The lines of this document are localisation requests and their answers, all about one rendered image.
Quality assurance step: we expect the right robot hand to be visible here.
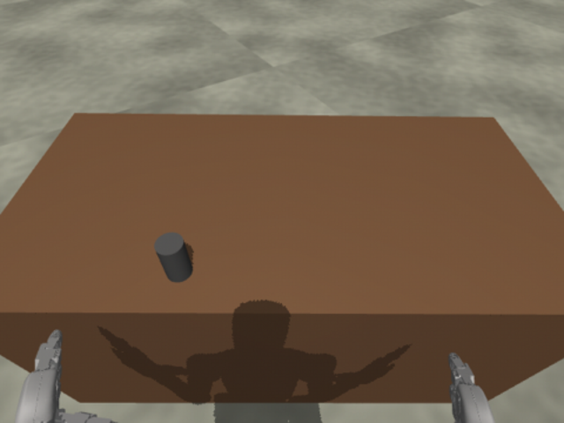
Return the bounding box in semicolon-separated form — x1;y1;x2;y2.
449;352;495;423

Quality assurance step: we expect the can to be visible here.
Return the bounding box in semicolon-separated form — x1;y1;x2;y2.
154;233;193;283

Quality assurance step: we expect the left robot hand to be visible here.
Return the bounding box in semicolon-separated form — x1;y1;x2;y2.
15;330;117;423

